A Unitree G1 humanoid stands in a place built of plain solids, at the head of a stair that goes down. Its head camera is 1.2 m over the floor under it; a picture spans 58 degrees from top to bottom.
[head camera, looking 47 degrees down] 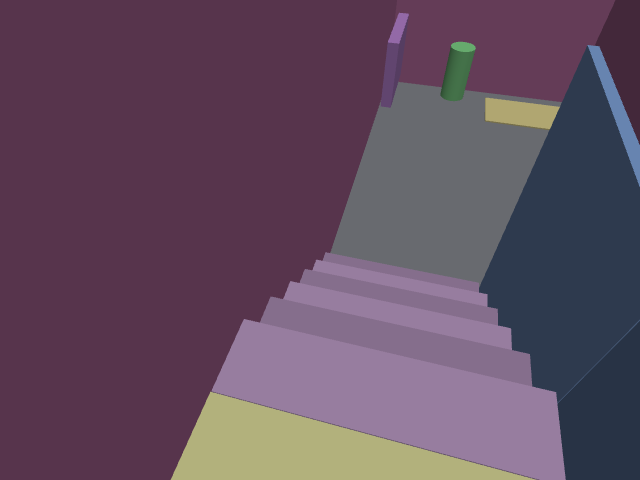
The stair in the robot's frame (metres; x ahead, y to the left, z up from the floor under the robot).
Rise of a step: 0.18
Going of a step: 0.22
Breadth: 0.96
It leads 15 degrees to the right of straight ahead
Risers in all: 6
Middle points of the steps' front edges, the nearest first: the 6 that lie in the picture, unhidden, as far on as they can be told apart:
0.65 -0.21 0.00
0.86 -0.27 -0.18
1.07 -0.33 -0.35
1.29 -0.38 -0.53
1.50 -0.44 -0.71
1.71 -0.50 -0.88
